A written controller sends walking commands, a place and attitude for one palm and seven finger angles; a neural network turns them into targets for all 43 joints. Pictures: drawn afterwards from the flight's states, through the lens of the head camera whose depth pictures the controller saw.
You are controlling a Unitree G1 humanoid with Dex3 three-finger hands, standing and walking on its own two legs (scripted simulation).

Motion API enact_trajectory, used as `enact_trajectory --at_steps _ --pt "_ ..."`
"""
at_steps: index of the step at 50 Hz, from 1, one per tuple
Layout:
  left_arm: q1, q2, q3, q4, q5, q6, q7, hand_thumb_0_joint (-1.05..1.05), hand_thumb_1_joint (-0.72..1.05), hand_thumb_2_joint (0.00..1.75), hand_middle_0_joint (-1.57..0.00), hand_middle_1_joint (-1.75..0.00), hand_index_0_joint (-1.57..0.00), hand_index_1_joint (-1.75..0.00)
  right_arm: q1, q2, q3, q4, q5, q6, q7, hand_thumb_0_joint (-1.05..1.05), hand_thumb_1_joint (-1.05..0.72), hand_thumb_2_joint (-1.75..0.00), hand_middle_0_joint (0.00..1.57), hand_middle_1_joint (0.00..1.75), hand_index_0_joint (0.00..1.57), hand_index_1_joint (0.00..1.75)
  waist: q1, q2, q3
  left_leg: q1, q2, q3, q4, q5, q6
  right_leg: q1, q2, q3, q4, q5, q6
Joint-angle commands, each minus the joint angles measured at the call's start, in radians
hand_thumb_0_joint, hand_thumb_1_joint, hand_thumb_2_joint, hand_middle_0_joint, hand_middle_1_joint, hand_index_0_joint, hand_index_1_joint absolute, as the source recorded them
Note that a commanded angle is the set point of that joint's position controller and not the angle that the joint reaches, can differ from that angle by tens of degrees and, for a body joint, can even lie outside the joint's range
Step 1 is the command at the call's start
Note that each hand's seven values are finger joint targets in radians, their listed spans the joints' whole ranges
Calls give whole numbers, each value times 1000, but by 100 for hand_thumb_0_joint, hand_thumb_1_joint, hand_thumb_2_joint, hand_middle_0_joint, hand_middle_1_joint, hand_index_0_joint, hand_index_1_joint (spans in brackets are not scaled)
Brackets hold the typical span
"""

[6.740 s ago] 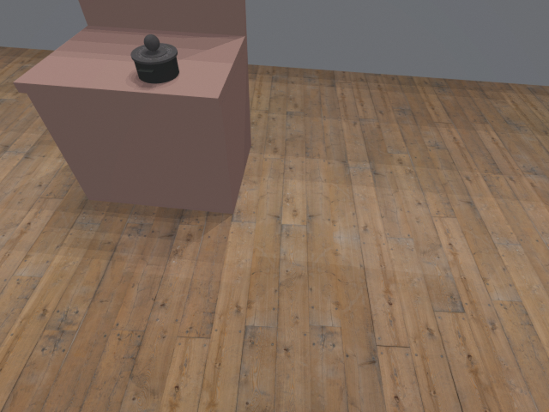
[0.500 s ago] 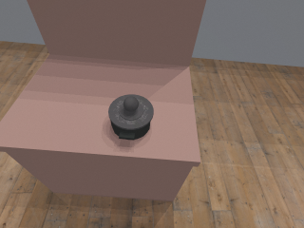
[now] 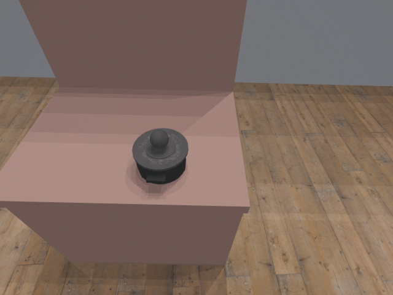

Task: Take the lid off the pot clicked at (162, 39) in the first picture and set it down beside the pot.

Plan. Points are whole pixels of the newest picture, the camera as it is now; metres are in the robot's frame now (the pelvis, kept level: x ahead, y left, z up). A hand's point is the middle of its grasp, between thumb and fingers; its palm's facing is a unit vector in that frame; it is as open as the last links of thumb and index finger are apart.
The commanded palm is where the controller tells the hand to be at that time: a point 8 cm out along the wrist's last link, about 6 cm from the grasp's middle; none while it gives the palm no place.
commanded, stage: come to a stop and stand still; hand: left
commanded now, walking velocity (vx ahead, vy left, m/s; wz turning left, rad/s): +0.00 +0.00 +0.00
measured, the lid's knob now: (159, 139) +0.51 +0.13 +0.00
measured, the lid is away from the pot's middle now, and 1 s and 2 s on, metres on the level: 0.00 0.00 0.00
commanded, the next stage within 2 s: look again from close up in 0.04 s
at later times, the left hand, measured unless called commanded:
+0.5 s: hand out of the picture +0.00 +0.19 -0.18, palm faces +0.00 -0.99 -0.17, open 7.3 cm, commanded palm none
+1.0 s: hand out of the picture -0.01 +0.20 -0.18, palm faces +0.00 -0.99 -0.16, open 7.3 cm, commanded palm +0.10 +0.25 -0.07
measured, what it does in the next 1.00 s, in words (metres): stands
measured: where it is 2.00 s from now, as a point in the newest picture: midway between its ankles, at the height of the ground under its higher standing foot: outside the picture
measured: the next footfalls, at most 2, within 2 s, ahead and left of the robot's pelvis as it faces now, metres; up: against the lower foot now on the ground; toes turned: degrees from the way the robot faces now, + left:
none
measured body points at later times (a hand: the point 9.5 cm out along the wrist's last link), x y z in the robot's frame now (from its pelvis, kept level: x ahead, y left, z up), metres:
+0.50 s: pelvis +0.01 +0.02 +0.00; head +0.01 +0.04 +0.45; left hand +0.00 +0.24 -0.16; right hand +0.01 -0.21 -0.15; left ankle +0.03 +0.12 -0.73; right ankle -0.03 -0.10 -0.73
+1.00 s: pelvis +0.01 +0.04 +0.01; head +0.01 +0.06 +0.46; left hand -0.01 +0.25 -0.16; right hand +0.02 -0.19 -0.14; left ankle +0.03 +0.12 -0.73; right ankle -0.03 -0.10 -0.73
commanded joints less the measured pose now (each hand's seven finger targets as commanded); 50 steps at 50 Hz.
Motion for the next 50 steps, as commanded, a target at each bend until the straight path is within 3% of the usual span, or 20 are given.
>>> enact_trajectory --at_steps 1,7,12,18,22,36,41,48,49,50 --pt "37 134 31 -48 3 -20 4 0 90 90 -20 -30 -20 -30 17 -63 -6 -40 -1 -27 -4 0 -90 -90 20 30 20 30 5 -25 49 33 54 -82 -66 46 16 -121 -130 154 -164 90 -34" --pt "45 126 26 -43 3 -13 0 0 90 90 -20 -30 -20 -30 34 -61 1 -16 0 -33 -8 0 -90 -90 20 30 20 30 13 14 60 18 65 -98 -95 37 23 -111 -113 138 -162 66 -27" --pt "54 121 23 -43 3 -13 -2 0 90 90 -20 -30 -20 -30 42 -60 3 -2 1 -37 -9 0 -90 -90 20 30 20 30 15 -27 48 32 69 -104 -109 55 28 -98 -113 130 -164 101 -19" --pt "63 122 24 -37 3 -9 -4 0 90 90 -20 -30 -20 -30 47 -64 5 12 4 -46 -11 0 -90 -90 20 30 20 30 22 22 25 56 83 -122 -140 105 41 -70 -103 105 -148 145 -10" --pt "72 114 21 -27 3 -10 -3 0 90 90 -20 -30 -20 -30 43 -71 5 17 4 -46 -11 0 -90 -90 20 30 20 30 19 -5 28 71 84 -121 -142 113 42 -75 -108 102 -153 157 -5" --pt "98 109 17 -4 6 -6 -4 0 90 90 -20 -30 -20 -30 32 -78 3 28 8 -49 -12 0 -90 -90 20 30 20 30 22 -2 34 98 90 -130 -187 95 49 -80 -116 88 -172 146 5" --pt "107 110 14 0 5 -8 -3 0 90 90 -20 -30 -20 -30 34 -75 4 32 9 -52 -13 0 -90 -90 20 30 20 30 23 -4 16 121 88 -124 -177 155 50 -68 -123 90 -176 185 7" --pt "105 113 15 3 6 -5 -5 0 90 90 -20 -30 -20 -30 35 -73 3 39 11 -52 -13 0 -90 -90 20 30 20 30 26 -9 46 106 91 -133 -202 122 53 -71 -120 82 -185 160 9" --pt "88 111 10 25 24 -22 29 0 90 90 -20 -30 -20 -30 -13 -119 9 -30 5 -49 -10 0 -90 -90 20 30 20 30 13 122 96 49 93 -100 -42 334 16 -118 -135 112 -178 236 9" --pt "-544 231 -40 -1274 -95 -166 34 0 90 90 -24 -35 -24 -35 9 -204 -17 -376 87 -220 6 0 -90 -90 20 30 20 30 3 247 -317 285 -4 -138 -165 202 -46 -45 -50 26 -103 212 -8"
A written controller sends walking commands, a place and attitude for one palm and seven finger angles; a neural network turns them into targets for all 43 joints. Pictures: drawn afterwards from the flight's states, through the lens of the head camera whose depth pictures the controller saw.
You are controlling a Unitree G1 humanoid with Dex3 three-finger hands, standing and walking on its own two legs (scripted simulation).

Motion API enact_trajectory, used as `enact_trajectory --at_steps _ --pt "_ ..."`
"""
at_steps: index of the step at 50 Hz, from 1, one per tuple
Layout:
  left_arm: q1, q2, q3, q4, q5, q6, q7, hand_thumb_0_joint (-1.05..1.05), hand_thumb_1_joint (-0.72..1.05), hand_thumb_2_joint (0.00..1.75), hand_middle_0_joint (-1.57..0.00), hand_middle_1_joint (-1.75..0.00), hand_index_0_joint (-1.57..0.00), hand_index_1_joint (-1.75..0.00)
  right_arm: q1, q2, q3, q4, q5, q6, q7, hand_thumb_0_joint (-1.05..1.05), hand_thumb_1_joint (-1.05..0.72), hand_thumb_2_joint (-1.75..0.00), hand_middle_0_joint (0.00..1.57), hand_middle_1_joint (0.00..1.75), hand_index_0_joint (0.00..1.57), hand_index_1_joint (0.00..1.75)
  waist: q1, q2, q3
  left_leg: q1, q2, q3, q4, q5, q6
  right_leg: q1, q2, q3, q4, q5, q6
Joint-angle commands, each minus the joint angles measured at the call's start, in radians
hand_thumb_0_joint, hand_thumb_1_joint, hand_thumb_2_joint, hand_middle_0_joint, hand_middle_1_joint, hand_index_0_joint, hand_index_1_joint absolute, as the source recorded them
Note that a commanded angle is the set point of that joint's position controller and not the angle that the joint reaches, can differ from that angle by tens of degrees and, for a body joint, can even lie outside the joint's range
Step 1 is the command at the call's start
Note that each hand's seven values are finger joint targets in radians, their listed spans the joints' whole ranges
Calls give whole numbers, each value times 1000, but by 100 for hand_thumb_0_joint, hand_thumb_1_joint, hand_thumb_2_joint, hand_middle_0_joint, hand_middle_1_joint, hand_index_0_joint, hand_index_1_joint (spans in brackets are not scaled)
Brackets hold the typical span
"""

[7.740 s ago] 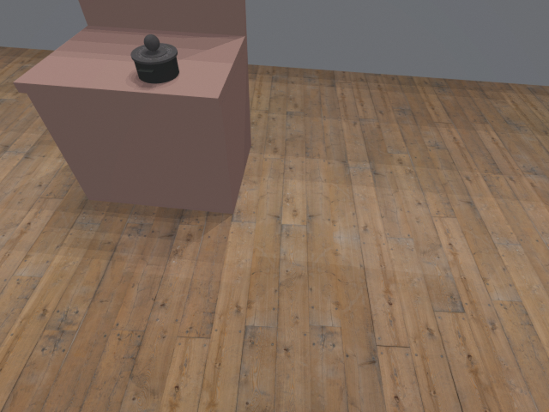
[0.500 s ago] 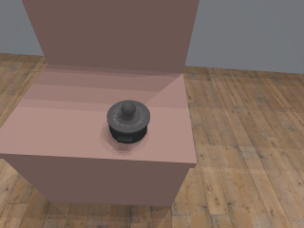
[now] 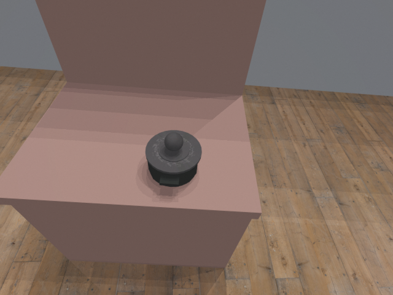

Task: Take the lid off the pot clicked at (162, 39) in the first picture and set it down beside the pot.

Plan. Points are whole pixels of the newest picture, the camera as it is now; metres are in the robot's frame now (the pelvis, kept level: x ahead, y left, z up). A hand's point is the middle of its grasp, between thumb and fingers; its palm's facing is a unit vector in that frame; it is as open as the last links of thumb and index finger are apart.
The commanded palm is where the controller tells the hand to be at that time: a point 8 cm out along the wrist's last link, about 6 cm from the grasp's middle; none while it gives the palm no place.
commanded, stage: lift the closed hand beside the body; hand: left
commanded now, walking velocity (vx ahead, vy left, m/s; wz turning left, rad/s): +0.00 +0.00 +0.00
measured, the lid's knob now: (173, 141) +0.50 +0.10 -0.01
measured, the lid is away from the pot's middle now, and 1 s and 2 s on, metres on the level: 0.00 0.00 0.00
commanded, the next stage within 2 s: raise the hand higher, near the body in 0.60 s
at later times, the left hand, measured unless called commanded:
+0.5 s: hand out of the picture +0.10 +0.19 -0.09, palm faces +0.24 -0.93 -0.26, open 3.4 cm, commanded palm +0.07 +0.24 -0.06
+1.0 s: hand (94, 293) +0.13 +0.20 -0.03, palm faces +0.24 -0.89 -0.38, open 3.1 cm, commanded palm +0.09 +0.23 +0.01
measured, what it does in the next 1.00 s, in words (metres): stands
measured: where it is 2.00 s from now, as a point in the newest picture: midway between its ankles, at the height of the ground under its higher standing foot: outside the picture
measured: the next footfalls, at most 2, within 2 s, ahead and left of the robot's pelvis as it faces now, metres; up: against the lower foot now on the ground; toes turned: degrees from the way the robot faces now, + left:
none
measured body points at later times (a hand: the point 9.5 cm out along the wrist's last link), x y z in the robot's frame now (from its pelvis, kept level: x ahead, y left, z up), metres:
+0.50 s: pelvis -0.02 -0.03 -0.01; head -0.01 -0.02 +0.44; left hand +0.08 +0.24 -0.07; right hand +0.20 -0.25 -0.06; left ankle +0.02 +0.08 -0.74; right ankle -0.04 -0.13 -0.74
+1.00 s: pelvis +0.01 -0.04 +0.00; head +0.02 -0.06 +0.45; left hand +0.12 +0.24 -0.01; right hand +0.18 -0.27 -0.10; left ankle +0.02 +0.08 -0.74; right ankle -0.04 -0.13 -0.74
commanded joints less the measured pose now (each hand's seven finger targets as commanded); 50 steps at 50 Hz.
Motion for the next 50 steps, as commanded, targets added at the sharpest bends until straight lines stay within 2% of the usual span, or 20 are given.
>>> enact_trajectory --at_steps 1,2,3,4,5,7,8,10,13,14,19,21,24,37,38,41,43,44,47,50 --pt "-217 205 11 -1101 -35 -112 90 0 90 90 -29 -40 -29 -40 -60 -199 -2 -393 81 -252 -32 0 -90 -90 20 30 20 30 6 369 -328 285 93 -178 -99 94 -121 -152 6 -4 67 93 -89" --pt "64 25 -54 -919 -51 -17 109 0 90 90 -33 -44 -33 -44 -66 -172 0 -362 88 -257 -40 0 -90 -90 20 30 20 30 0 311 -201 224 80 -200 -139 42 -119 -153 6 -29 57 82 -74" --pt "142 -5 -64 -835 -38 20 112 0 90 90 -38 -49 -38 -49 -60 -189 -11 -366 71 -257 -29 0 -90 -90 20 30 20 30 7 194 -112 161 67 -203 -140 -28 -105 -166 18 -33 29 80 -60" --pt "101 -77 -137 -792 -28 17 97 0 90 90 -42 -54 -42 -54 -78 -193 -5 -407 53 -256 -18 0 -90 -90 20 30 20 30 -17 34 -4 113 67 -197 -138 -70 -75 -187 27 -49 3 59 -52" --pt "76 -70 -118 -678 -11 12 87 0 90 90 -46 -59 -46 -59 -78 -205 -23 -428 43 -242 -12 0 -90 -90 20 30 20 30 -27 -93 72 51 68 -195 -120 -102 -55 -236 34 -54 -5 26 -43" --pt "169 -26 -33 -579 7 -8 60 0 90 90 -55 -68 -55 -68 -79 -221 -53 -478 34 -201 4 0 -90 -90 20 30 20 30 8 -183 82 -10 65 -175 -104 -82 -47 -242 34 -59 -2 -4 -45" --pt "281 18 27 -600 0 -20 50 0 90 90 -60 -73 -60 -73 -97 -219 -61 -510 35 -188 12 0 -90 -90 20 30 20 30 51 -134 19 3 63 -152 -100 -39 -56 -185 27 -57 2 12 -53" --pt "259 104 98 -814 -13 -50 37 0 90 90 -68 -83 -68 -83 -120 -210 -60 -582 25 -176 20 0 -90 -90 20 30 20 30 61 -48 -51 27 52 -122 -86 21 -63 -134 17 -44 13 52 -54" --pt "229 158 175 -827 -19 -63 35 0 90 90 -82 -97 -82 -97 -138 -198 -59 -627 29 -139 7 0 -90 -90 20 30 20 30 36 -4 16 0 47 -96 -60 -3 -59 -178 16 -36 -4 49 -51" --pt "189 123 143 -836 -23 -70 28 0 90 90 -86 -102 -86 -102 -150 -192 -54 -651 31 -126 3 0 -90 -90 20 30 20 30 20 -9 57 -24 40 -90 -56 -33 -57 -205 17 -35 -9 30 -47" --pt "54 156 151 -1022 -36 -103 30 0 90 90 -108 -126 -108 -126 -147 -179 -47 -703 27 -108 -29 0 -90 -90 20 30 20 30 8 140 -51 48 27 -77 -26 -44 -48 -203 16 -13 -19 27 -48" --pt "72 142 141 -985 -39 -94 34 0 90 90 -117 -136 -117 -136 -136 -180 -43 -700 25 -105 -39 0 -90 -90 20 30 20 30 0 82 -50 55 25 -79 -11 -24 -42 -216 21 -13 -20 33 -47" --pt "79 144 136 -973 -39 -85 35 0 90 90 -130 -150 -130 -150 -131 -185 -40 -701 23 -101 -47 0 -90 -90 20 30 20 30 -3 79 -57 51 19 -78 7 -6 -37 -222 21 -15 -19 47 -45" --pt "143 235 217 -1058 -36 -77 46 0 90 90 -130 -150 -130 -150 -152 -189 -37 -671 16 -117 -64 0 -90 -90 20 30 20 30 35 57 -141 93 22 -72 40 134 -21 -175 5 -12 13 176 -39" --pt "169 252 235 -1085 -36 -76 51 0 90 90 -130 -150 -130 -150 -155 -183 -37 -666 16 -121 -66 0 -90 -90 20 30 20 30 43 89 -134 104 25 -70 37 139 -23 -169 5 -12 3 174 -41" --pt "268 198 210 -1085 -42 -64 52 0 90 90 -130 -150 -130 -150 -166 -168 -41 -656 19 -127 -68 0 -90 -90 20 30 20 30 41 42 -100 99 29 -66 31 164 -21 -163 3 -20 -4 207 -36" --pt "284 224 238 -1093 -40 -66 50 0 90 90 -130 -150 -130 -150 -173 -172 -46 -648 21 -124 -68 0 -90 -90 20 30 20 30 45 3 -69 95 29 -67 27 162 -20 -166 3 -20 -23 208 -34" --pt "284 194 201 -1131 -42 -71 46 0 90 90 -130 -150 -130 -150 -175 -167 -45 -656 22 -128 -68 0 -90 -90 20 30 20 30 35 29 -60 103 29 -60 24 162 -19 -165 1 -17 -25 215 -31" --pt "282 245 251 -1244 -42 -84 54 0 90 90 -130 -150 -130 -150 -176 -167 -46 -656 19 -139 -72 0 -90 -90 20 30 20 30 49 60 -110 157 32 -61 13 206 -18 -136 -1 -15 -30 244 -33" --pt "299 225 236 -1260 -46 -80 49 0 90 90 -130 -150 -130 -150 -180 -163 -46 -657 21 -132 -72 0 -90 -90 20 30 20 30 40 31 -70 161 33 -56 3 208 -17 -136 0 -16 -50 262 -27"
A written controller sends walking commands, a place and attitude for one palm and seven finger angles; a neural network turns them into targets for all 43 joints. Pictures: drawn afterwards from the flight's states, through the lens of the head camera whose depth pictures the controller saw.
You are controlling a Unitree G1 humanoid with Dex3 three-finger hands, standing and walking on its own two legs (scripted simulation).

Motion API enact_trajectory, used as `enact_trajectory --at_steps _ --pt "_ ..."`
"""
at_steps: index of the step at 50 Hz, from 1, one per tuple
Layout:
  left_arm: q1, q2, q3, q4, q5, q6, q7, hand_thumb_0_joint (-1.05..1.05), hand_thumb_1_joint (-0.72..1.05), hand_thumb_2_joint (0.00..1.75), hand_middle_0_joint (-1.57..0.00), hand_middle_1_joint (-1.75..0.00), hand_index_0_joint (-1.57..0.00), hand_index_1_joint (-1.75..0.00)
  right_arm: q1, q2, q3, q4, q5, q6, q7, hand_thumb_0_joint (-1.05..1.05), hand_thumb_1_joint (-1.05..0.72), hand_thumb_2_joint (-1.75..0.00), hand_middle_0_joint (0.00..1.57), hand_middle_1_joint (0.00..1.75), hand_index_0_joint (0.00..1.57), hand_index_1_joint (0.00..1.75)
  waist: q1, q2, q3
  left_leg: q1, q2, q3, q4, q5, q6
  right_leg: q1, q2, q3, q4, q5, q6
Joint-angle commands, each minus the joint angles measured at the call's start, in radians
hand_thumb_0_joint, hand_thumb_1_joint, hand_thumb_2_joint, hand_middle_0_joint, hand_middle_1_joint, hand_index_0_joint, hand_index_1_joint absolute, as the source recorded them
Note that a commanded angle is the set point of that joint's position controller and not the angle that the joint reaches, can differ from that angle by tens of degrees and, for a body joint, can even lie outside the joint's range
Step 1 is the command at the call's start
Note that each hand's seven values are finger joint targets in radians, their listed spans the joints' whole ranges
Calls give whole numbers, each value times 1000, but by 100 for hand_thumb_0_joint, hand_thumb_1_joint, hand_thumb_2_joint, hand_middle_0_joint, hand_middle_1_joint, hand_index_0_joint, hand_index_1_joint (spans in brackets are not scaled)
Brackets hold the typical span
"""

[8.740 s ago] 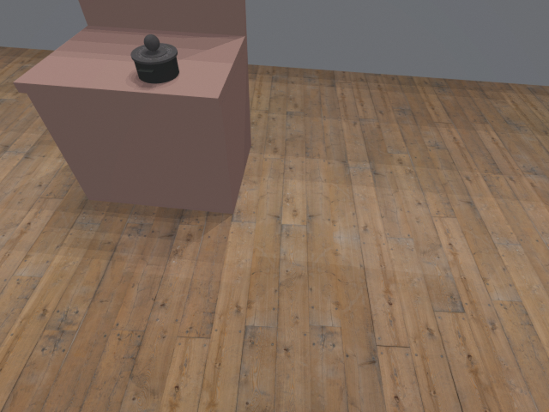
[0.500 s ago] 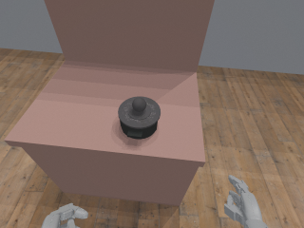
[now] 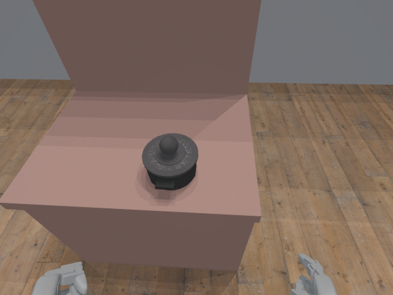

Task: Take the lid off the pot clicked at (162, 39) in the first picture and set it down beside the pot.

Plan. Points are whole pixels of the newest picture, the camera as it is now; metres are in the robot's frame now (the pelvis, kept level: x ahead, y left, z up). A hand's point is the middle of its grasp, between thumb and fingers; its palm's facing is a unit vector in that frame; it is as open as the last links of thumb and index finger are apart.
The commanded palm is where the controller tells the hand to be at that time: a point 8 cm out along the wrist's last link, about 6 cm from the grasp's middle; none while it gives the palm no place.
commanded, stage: raise the hand higher, near the body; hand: left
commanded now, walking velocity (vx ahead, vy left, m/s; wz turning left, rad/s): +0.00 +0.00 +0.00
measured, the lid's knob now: (168, 145) +0.49 +0.13 -0.01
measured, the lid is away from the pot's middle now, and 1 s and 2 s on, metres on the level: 0.00 0.00 0.00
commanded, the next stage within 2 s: reach forward and open the fingers in 0.48 s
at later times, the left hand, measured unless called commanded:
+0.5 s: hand (68, 251) +0.17 +0.23 +0.08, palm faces +0.29 -0.86 -0.41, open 3.1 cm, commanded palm +0.13 +0.27 +0.12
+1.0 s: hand (56, 242) +0.18 +0.26 +0.08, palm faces -0.27 -0.09 -0.96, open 3.5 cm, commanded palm +0.18 +0.26 +0.13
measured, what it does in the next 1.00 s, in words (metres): stands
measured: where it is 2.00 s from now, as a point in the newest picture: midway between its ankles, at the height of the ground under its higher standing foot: outside the picture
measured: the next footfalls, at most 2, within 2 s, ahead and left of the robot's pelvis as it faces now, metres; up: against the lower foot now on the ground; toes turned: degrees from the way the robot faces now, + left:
none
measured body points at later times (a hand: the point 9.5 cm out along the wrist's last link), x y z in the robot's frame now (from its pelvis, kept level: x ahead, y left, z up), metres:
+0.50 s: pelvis +0.01 +0.00 +0.01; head +0.01 -0.03 +0.45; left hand +0.15 +0.28 +0.10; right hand +0.21 -0.21 -0.08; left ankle +0.01 +0.12 -0.74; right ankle -0.06 -0.10 -0.74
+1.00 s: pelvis -0.02 +0.00 +0.00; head -0.01 -0.05 +0.45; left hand +0.19 +0.26 +0.13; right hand +0.20 -0.22 -0.10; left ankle +0.01 +0.12 -0.74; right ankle -0.06 -0.10 -0.74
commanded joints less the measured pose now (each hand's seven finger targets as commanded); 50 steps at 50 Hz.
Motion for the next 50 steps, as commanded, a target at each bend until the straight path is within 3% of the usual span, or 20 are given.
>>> enact_trajectory --at_steps 1,3,4,7,17,29,30,31,32,33,37,38,41,43,44,45,46,48,49,50 --pt "54 134 89 -240 -4 -63 7 0 90 90 -130 -150 -130 -150 -133 -91 -36 -179 -2 -59 -9 0 -90 -90 20 30 20 30 15 -38 -56 188 7 -20 -45 251 34 -101 -29 11 -119 331 24" --pt "58 174 126 -299 0 -71 8 0 90 90 -130 -150 -130 -150 -136 -93 -36 -180 -4 -57 -9 0 -90 -90 20 30 20 30 25 -27 -67 213 5 -23 -49 284 34 -89 -27 10 -130 355 21" --pt "74 139 94 -315 -4 -69 5 0 90 90 -130 -150 -130 -150 -135 -86 -35 -188 -3 -57 -9 0 -90 -90 20 30 20 30 17 -6 -64 212 6 -19 -53 287 34 -78 -29 9 -126 361 23" --pt "43 166 125 -341 -5 -71 5 0 90 90 -130 -150 -130 -150 -137 -91 -33 -189 -5 -47 -8 0 -90 -90 20 30 20 30 21 -46 -57 229 8 -19 -61 305 36 -82 -27 9 -140 387 27" --pt "17 183 153 -503 -11 -84 -4 0 90 90 -130 -150 -130 -150 -141 -87 -21 -215 -12 -26 4 0 -90 -90 20 30 20 30 29 8 -71 276 13 -24 -79 374 31 -43 -22 6 -152 424 25" --pt "-54 208 195 -636 -31 -109 2 0 90 90 -130 -150 -130 -150 -162 -78 -13 -228 -10 -21 7 0 -90 -90 20 30 20 30 27 -23 -60 267 15 -28 -80 317 30 -29 -23 13 -164 403 27" --pt "-104 445 164 -677 402 -37 21 0 89 88 -127 -150 -127 -150 -173 -152 -7 -221 -24 35 19 0 -90 -90 20 30 20 30 39 39 -74 163 2 -7 -41 381 39 -111 -3 44 -93 432 20" --pt "-98 343 146 -693 413 10 34 0 87 86 -124 -149 -124 -149 -187 -118 -11 -252 -26 67 30 0 -90 -90 20 30 20 30 44 74 -94 154 5 3 -38 409 39 -99 -11 7 -72 434 8" --pt "-71 348 113 -621 522 46 38 0 86 84 -122 -148 -122 -148 -189 -118 -15 -238 -20 93 43 0 -90 -90 20 30 20 30 50 53 -75 143 9 0 -33 381 32 -120 0 21 -67 377 2" --pt "-44 369 122 -600 591 80 35 0 83 85 -120 -146 -120 -146 -222 -119 -18 -249 -8 118 53 0 -90 -90 20 30 20 30 58 40 -54 120 7 1 -29 355 29 -123 8 41 -77 381 -8" --pt "-174 524 138 -597 798 141 -6 0 70 91 -114 -133 -114 -133 -271 -142 -13 -263 -6 186 72 0 -90 -90 20 30 20 30 62 14 -192 123 -8 -16 -24 276 37 -77 -2 66 -70 321 2" --pt "-200 546 138 -611 817 147 -24 0 66 93 -113 -129 -113 -129 -314 -139 -10 -272 7 184 72 0 -90 -90 20 30 20 30 59 54 -199 131 -11 -21 -23 267 41 -68 -1 80 -77 341 -1" --pt "-208 507 60 -489 809 134 -105 0 56 99 -115 -107 -115 -107 -281 -134 -18 -249 22 180 72 0 -90 -90 20 30 20 30 31 -19 -158 119 -18 -32 -31 246 50 -70 -6 57 -91 342 20" --pt "-273 558 88 -468 799 120 -169 0 50 102 -112 -100 -112 -100 -313 -144 -15 -247 30 175 72 0 -90 -90 20 30 20 30 25 -38 -150 128 -26 -35 -30 245 56 -74 -8 68 -109 389 24" --pt "-317 538 47 -486 784 106 -196 0 47 104 -111 -97 -111 -97 -285 -141 -21 -253 28 174 68 0 -90 -90 20 30 20 30 9 -45 -142 122 -25 -31 -34 239 60 -66 -16 57 -104 384 32" --pt "-372 601 91 -483 791 89 -216 0 44 105 -110 -93 -110 -93 -281 -149 -18 -238 23 176 64 0 -90 -90 20 30 20 30 16 -52 -152 133 -31 -37 -38 248 60 -83 -16 56 -120 386 37" --pt "-373 574 66 -487 776 75 -228 0 41 106 -109 -90 -109 -90 -274 -144 -24 -249 24 176 58 0 -90 -90 20 30 20 30 8 -29 -138 142 -26 -37 -45 242 62 -75 -15 53 -123 373 34" --pt "-435 648 141 -500 801 37 -233 0 35 108 -106 -83 -106 -83 -300 -146 -17 -247 20 162 59 0 -90 -90 20 30 20 30 26 10 -157 176 -28 -45 -41 272 61 -80 -10 60 -137 388 23" --pt "-395 587 100 -459 791 25 -233 0 32 109 -105 -79 -105 -79 -259 -132 -19 -248 18 161 61 0 -90 -90 20 30 20 30 21 4 -152 171 -27 -43 -44 283 61 -62 -13 40 -124 383 25" --pt "-396 630 151 -416 798 13 -230 0 30 109 -104 -76 -104 -76 -249 -143 -19 -226 17 170 65 0 -90 -90 20 30 20 30 31 -22 -153 174 -27 -47 -50 283 56 -76 -10 37 -139 371 25"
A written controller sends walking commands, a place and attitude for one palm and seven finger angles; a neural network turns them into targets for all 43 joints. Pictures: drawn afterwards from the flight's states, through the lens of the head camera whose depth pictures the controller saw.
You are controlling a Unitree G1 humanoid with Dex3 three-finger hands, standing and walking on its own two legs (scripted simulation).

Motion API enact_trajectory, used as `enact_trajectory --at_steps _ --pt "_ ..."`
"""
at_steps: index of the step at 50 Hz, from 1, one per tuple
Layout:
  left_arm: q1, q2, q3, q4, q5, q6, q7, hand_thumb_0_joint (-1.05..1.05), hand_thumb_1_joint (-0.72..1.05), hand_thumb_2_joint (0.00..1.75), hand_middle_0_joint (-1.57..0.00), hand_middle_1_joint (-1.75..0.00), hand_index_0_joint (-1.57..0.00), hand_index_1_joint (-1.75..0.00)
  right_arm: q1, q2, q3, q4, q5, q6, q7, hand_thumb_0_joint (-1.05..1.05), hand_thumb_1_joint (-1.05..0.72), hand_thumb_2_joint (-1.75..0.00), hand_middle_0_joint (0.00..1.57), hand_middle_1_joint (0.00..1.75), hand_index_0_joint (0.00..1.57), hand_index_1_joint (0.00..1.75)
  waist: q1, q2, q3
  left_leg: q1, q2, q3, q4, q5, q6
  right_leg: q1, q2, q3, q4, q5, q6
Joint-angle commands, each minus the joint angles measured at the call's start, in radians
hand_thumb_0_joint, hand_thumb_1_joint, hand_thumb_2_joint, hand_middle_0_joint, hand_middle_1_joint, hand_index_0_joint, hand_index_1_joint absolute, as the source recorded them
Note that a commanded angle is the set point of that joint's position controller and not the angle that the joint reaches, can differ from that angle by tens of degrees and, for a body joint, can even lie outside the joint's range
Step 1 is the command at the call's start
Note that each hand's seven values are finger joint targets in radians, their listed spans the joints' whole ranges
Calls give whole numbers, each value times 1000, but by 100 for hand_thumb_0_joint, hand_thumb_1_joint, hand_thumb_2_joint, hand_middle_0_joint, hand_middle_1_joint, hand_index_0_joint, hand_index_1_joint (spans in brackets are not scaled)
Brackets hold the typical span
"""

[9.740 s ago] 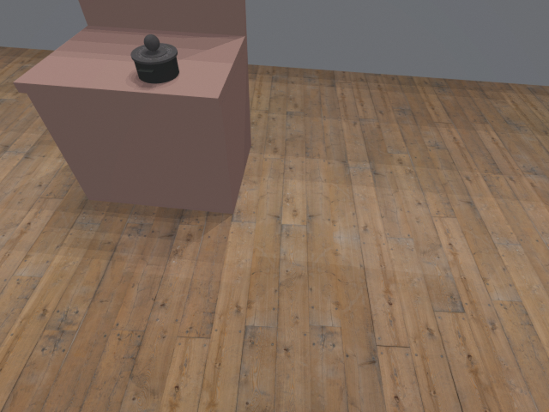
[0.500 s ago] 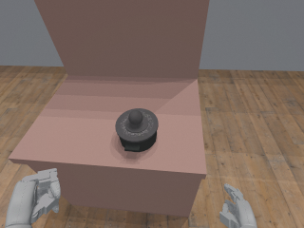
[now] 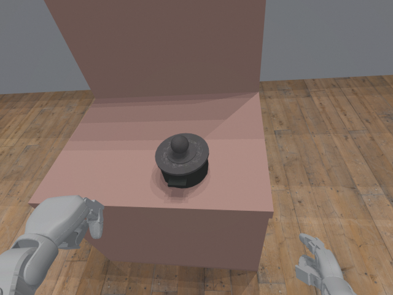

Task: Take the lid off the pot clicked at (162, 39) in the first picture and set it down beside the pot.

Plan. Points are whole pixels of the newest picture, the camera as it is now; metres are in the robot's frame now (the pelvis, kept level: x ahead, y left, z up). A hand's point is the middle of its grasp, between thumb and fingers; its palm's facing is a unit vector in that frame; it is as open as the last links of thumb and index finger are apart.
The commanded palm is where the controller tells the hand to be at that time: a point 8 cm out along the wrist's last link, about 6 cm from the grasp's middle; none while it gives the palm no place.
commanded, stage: reach forward and open the fingers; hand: left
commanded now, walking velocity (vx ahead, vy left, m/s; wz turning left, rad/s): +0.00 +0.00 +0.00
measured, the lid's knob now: (179, 144) +0.51 +0.12 -0.01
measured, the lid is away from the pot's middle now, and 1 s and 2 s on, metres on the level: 0.00 0.00 0.00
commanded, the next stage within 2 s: move the open hand above the knob in 0.68 s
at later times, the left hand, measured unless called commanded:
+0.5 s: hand (78, 209) +0.25 +0.26 +0.08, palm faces -0.21 -0.06 -0.98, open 9.3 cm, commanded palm +0.24 +0.26 +0.14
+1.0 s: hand (93, 186) +0.31 +0.26 +0.08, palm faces -0.25 -0.06 -0.97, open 10.2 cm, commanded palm +0.30 +0.25 +0.14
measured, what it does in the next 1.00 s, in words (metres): stands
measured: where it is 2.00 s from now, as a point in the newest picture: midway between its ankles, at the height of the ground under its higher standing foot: outside the picture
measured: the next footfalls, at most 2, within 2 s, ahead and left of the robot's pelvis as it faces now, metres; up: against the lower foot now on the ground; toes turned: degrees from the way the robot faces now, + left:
none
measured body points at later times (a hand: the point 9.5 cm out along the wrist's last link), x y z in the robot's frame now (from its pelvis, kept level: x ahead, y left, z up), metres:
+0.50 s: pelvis -0.02 +0.02 +0.00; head +0.00 -0.02 +0.45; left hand +0.25 +0.27 +0.13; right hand +0.18 -0.19 -0.11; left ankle +0.03 +0.11 -0.74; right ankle -0.04 -0.10 -0.74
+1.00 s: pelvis -0.01 +0.03 +0.00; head +0.02 -0.01 +0.45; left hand +0.31 +0.26 +0.13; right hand +0.19 -0.20 -0.11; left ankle +0.03 +0.11 -0.74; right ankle -0.04 -0.10 -0.74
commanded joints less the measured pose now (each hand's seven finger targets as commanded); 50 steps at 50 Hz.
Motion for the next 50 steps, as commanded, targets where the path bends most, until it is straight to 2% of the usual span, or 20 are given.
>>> enact_trajectory --at_steps 1,3,4,8,9,13,14,18,19,23,24,28,29,33,34,38,41,48,49,50 --pt "-129 203 186 -78 1 -59 28 0 27 110 -102 -72 -102 -72 -116 -67 -31 -156 -1 -42 4 0 -90 -90 20 30 20 30 -2 -120 -97 167 -20 -34 -28 203 43 -73 -10 46 -112 297 19" --pt "-221 228 200 -81 27 -60 34 0 21 112 -100 -65 -100 -65 -151 -75 -28 -154 2 -38 16 0 -90 -90 20 30 20 30 4 -77 -97 179 -20 -41 -41 191 39 -89 -2 55 -124 265 7" --pt "-241 156 126 -101 16 -62 36 0 18 113 -99 -61 -99 -61 -136 -65 -31 -164 4 -39 20 0 -90 -90 20 30 20 30 -6 -71 -124 186 -19 -37 -47 186 40 -69 -8 38 -114 244 11" --pt "-328 243 174 -135 53 -61 52 0 7 117 -94 -47 -94 -47 -168 -73 -31 -160 -1 -40 29 0 -90 -90 20 30 20 30 10 -42 -168 218 -17 -54 -63 187 40 -56 2 51 -122 223 -1" --pt "-320 167 106 -101 46 -57 50 0 4 118 -92 -44 -92 -44 -147 -61 -30 -159 0 -41 29 0 -90 -90 20 30 20 30 -2 -55 -162 209 -14 -49 -69 183 39 -53 -1 34 -115 206 4" --pt "-370 266 192 -33 66 -40 56 0 -8 122 -88 -29 -88 -29 -161 -82 -27 -143 3 -31 35 0 -90 -90 20 30 20 30 16 -73 -156 195 -15 -57 -81 167 36 -44 5 46 -121 204 -5" --pt "-390 175 105 -26 49 -37 50 0 -11 124 -86 -26 -86 -26 -153 -69 -27 -146 6 -31 34 0 -90 -90 20 30 20 30 -3 -75 -152 190 -12 -49 -86 153 36 -47 -1 31 -119 181 2" --pt "-459 222 129 -35 62 -34 46 0 -23 129 -81 -12 -81 -12 -165 -79 -28 -149 5 -32 37 0 -90 -90 20 30 20 30 6 -61 -164 213 -9 -71 -99 136 36 -62 9 36 -124 156 -6" --pt "-453 159 70 -16 52 -34 41 0 -26 130 -80 -8 -80 -8 -147 -69 -28 -147 7 -32 35 0 -90 -90 20 30 20 30 -7 -79 -166 206 -7 -66 -101 138 35 -58 6 24 -119 144 -2" --pt "-543 255 137 18 79 -29 42 0 -27 131 -80 -8 -80 -8 -153 -84 -25 -139 5 -25 33 0 -90 -90 20 30 20 30 2 -61 -170 209 -6 -75 -107 114 34 -65 11 34 -121 131 -9" --pt "-541 185 78 31 66 -30 38 0 -27 131 -80 -8 -80 -8 -141 -73 -24 -140 7 -27 32 0 -90 -90 20 30 20 30 -9 -76 -171 202 -5 -71 -109 115 33 -61 7 19 -116 121 -5" --pt "-586 241 123 30 74 -28 39 0 -27 132 -81 -8 -81 -8 -144 -84 -26 -139 6 -24 36 0 -90 -90 20 30 20 30 1 -59 -198 224 -5 -80 -102 153 32 -59 11 27 -111 163 -12" --pt "-575 174 63 49 65 -26 35 0 -27 132 -81 -8 -81 -8 -134 -74 -26 -139 8 -27 36 0 -90 -90 20 30 20 30 -10 -65 -193 217 -3 -77 -100 168 31 -60 8 16 -104 163 -9" --pt "-641 239 105 78 79 -10 32 0 -28 133 -81 -8 -81 -8 -135 -92 -26 -135 11 -16 38 0 -90 -90 20 30 20 30 -9 -71 -189 213 -4 -82 -102 144 30 -70 13 26 -110 157 -12" --pt "-641 175 47 97 70 -9 28 0 -28 133 -81 -8 -81 -8 -126 -80 -25 -136 11 -17 34 0 -90 -90 20 30 20 30 -18 -74 -192 207 -7 -74 -99 139 31 -68 9 18 -107 144 -8" --pt "-709 272 121 76 82 -14 29 0 -28 134 -81 -8 -81 -8 -124 -93 -25 -134 9 -18 32 0 -90 -90 20 30 20 30 -10 -54 -237 229 -8 -85 -90 174 32 -53 12 28 -102 184 -14" --pt "-746 158 -6 152 59 44 3 0 -28 134 -81 -8 -81 -8 -109 -90 -29 -129 19 -15 36 0 -90 -90 20 30 20 30 -34 -61 -199 208 -11 -94 -91 167 26 -78 9 11 -89 181 -9" --pt "-837 246 52 179 82 46 -28 0 -28 134 -81 -8 -81 -8 -104 -102 -21 -127 17 -23 39 0 -90 -90 20 30 20 30 -32 -96 -253 221 -25 -85 -59 222 36 -60 12 24 -79 254 -11" --pt "-838 162 -21 199 72 49 -32 0 -28 134 -81 -8 -81 -8 -96 -90 -22 -130 19 -22 36 0 -90 -90 20 30 20 30 -42 -108 -232 208 -24 -78 -59 215 37 -66 10 16 -74 246 -7" --pt "-881 201 7 187 77 46 -31 0 -28 134 -81 -8 -81 -8 -92 -100 -20 -121 21 -17 40 0 -90 -90 20 30 20 30 -39 -97 -253 220 -25 -83 -59 230 34 -72 11 15 -74 258 -8"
